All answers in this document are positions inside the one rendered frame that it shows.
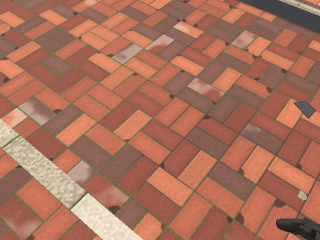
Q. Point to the robot right hand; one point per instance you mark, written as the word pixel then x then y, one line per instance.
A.
pixel 305 227

